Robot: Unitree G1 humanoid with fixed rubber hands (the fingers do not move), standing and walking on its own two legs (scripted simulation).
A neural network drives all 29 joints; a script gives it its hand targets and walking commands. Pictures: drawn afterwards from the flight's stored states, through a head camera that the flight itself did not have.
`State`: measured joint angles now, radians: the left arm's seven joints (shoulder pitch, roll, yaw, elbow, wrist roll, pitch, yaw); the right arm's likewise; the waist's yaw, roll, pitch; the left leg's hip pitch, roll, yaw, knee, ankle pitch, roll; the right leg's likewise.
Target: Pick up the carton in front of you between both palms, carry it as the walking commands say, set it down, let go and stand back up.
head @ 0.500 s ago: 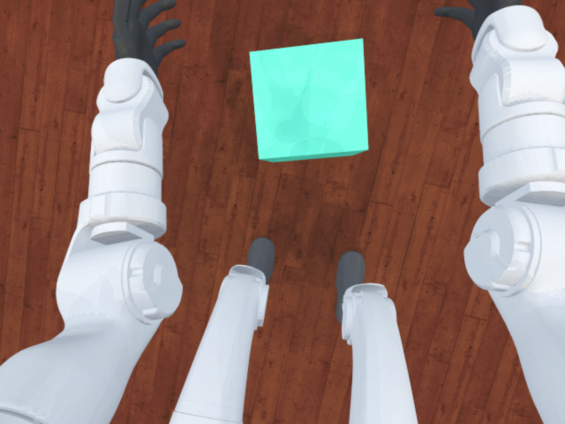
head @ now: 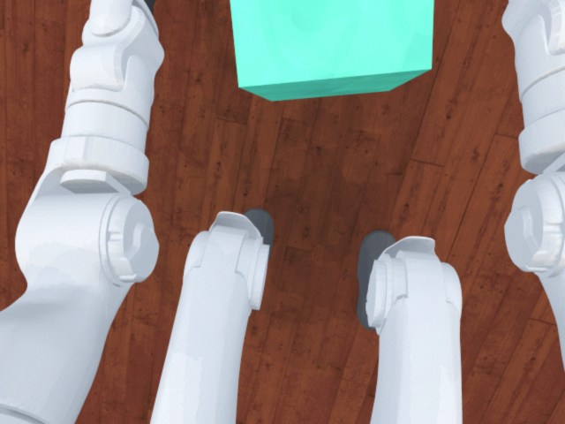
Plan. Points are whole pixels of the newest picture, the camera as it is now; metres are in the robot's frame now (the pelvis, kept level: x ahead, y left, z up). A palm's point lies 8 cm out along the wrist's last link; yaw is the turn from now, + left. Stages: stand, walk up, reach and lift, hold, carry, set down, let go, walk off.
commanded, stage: reach and lift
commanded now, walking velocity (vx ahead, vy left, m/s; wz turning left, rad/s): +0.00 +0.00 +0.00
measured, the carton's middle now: (327, 12) +0.57 +0.02 -0.32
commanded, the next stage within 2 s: none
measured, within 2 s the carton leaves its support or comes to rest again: leaves its support in 1.16 s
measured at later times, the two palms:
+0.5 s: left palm (189, 8) +0.55 +0.19 -0.25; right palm out of the picture +0.59 -0.16 -0.25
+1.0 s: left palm (200, 11) +0.55 +0.17 -0.25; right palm out of the picture +0.58 -0.14 -0.25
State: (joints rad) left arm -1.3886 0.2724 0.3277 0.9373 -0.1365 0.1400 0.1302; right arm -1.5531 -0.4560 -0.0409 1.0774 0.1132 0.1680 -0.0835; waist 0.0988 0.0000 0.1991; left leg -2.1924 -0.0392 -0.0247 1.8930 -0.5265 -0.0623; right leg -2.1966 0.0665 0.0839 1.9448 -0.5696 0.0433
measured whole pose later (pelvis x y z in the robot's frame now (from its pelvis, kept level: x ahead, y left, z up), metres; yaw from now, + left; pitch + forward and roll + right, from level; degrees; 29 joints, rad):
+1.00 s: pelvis -0.01 +0.00 -0.08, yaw -1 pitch +34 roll +3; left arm -1.56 0.26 0.35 1.01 -0.05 0.19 0.06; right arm -1.70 -0.37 -0.13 1.17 0.03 0.19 -0.03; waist 0.07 -0.01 0.51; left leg -2.20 -0.03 -0.03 2.20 -0.59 -0.06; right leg -2.21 0.06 0.06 2.25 -0.63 0.03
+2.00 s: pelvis +0.00 +0.01 +0.10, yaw -3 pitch +42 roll +0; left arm -0.95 -0.05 0.50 0.59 0.22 0.43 0.06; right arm -1.00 0.01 -0.43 0.66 -0.23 0.41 -0.02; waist 0.03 -0.01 -0.19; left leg -1.83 -0.09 -0.10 1.57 -0.47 -0.07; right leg -1.83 0.11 0.11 1.59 -0.49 0.06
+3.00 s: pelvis +0.09 +0.01 +0.33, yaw -3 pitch +2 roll +0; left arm -0.26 -0.15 0.26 0.39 0.25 0.55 0.03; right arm -0.26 0.15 -0.25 0.39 -0.25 0.55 -0.01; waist 0.00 0.00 -0.10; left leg -0.28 -0.04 -0.14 0.47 -0.22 -0.02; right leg -0.26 0.04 0.15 0.47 -0.24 0.02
